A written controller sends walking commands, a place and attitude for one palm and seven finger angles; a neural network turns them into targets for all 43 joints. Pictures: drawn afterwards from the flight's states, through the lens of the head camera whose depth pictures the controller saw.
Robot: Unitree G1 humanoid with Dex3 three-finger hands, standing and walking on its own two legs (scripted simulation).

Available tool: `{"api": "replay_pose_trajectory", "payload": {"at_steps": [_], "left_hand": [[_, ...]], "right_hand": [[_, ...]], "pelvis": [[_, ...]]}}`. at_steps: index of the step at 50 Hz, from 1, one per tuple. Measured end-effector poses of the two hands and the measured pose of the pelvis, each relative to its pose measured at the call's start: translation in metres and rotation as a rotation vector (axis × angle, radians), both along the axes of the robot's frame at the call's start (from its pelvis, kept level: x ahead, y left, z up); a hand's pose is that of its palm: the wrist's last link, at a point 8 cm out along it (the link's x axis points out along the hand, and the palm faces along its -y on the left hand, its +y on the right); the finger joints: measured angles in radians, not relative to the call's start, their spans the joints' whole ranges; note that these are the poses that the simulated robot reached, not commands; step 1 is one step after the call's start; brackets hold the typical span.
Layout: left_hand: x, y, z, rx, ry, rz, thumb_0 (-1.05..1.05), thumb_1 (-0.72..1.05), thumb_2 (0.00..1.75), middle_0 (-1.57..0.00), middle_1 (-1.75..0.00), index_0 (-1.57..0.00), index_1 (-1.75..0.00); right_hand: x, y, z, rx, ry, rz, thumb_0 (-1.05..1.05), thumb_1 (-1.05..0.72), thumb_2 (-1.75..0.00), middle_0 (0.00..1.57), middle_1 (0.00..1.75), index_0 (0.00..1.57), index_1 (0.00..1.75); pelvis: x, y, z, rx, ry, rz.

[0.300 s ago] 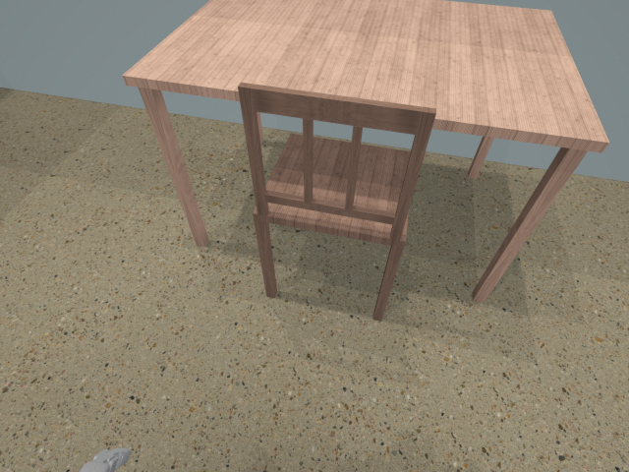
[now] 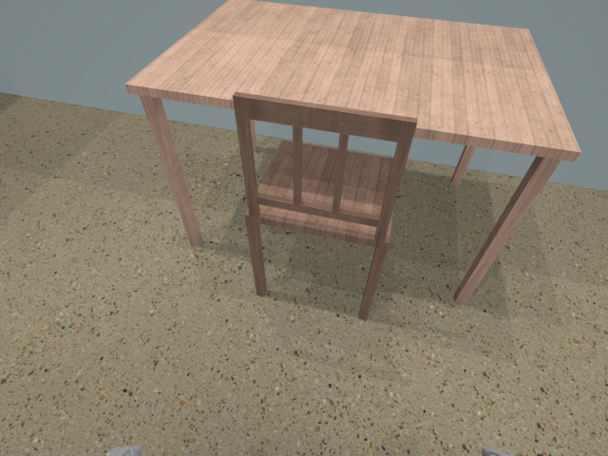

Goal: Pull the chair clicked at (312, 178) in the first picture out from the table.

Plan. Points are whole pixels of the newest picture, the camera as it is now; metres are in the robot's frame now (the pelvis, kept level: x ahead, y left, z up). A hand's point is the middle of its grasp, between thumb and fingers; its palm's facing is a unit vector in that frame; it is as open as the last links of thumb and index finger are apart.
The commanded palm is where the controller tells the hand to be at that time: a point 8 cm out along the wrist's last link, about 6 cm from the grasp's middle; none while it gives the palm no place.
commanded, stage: stand and wait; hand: left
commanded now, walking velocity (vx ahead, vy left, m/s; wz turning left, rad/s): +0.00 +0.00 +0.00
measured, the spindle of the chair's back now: (297, 167) +0.78 +0.07 -0.11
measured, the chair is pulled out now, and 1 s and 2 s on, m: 0.00 0.00 0.00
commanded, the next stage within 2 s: look at it before walking up in 0.52 s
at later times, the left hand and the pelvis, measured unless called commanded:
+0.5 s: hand out of the picture +0.06 +0.23 -0.15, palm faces -0.02 -0.94 -0.33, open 7.4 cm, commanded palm none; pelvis -0.01 -0.01 +0.00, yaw +0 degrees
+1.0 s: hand out of the picture +0.05 +0.23 -0.15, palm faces -0.01 -0.95 -0.32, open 7.4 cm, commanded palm none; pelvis -0.02 -0.02 +0.01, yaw +0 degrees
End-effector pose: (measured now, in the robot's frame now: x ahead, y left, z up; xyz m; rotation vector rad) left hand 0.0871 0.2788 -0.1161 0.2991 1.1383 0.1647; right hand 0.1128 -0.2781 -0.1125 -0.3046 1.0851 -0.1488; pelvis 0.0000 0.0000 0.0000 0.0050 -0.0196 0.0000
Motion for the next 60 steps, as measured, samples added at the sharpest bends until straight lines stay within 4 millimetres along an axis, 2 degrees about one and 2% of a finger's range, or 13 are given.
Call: {"api": "replay_pose_trajectory", "payload": {"at_steps": [11, 21, 37, 60], "left_hand": [[-0.031, -0.002, -0.005, 0.002, 0.084, 0.028, 0.01, 0.90, 0.90, -0.20, -0.30, -0.21, -0.30], [-0.038, -0.001, -0.002, 0.013, 0.093, 0.037, 0.01, 0.90, 0.90, -0.20, -0.30, -0.21, -0.30], [-0.031, -0.005, 0.002, 0.013, 0.059, 0.030, 0.01, 0.90, 0.90, -0.20, -0.30, -0.21, -0.30], [-0.044, -0.006, 0.000, 0.010, 0.097, 0.048, 0.01, 0.90, 0.90, -0.20, -0.30, -0.21, -0.30]], "right_hand": [[-0.038, -0.016, -0.004, -0.018, 0.104, -0.038, 0.00, -0.90, -0.89, 0.21, 0.30, 0.20, 0.30], [-0.061, -0.021, -0.007, -0.015, 0.151, -0.059, 0.01, -0.90, -0.89, 0.21, 0.30, 0.20, 0.30], [-0.065, -0.020, -0.007, -0.001, 0.136, -0.060, 0.00, -0.90, -0.89, 0.21, 0.30, 0.20, 0.30], [-0.065, -0.026, -0.005, -0.014, 0.149, -0.057, 0.00, -0.90, -0.89, 0.21, 0.30, 0.20, 0.30]], "pelvis": [[-0.005, -0.007, 0.003, -0.002, -0.002, 0.001], [-0.010, -0.010, 0.004, -0.002, -0.008, 0.003], [-0.016, -0.013, 0.006, -0.001, -0.010, 0.002], [-0.016, -0.016, 0.007, -0.002, -0.006, 0.004]]}}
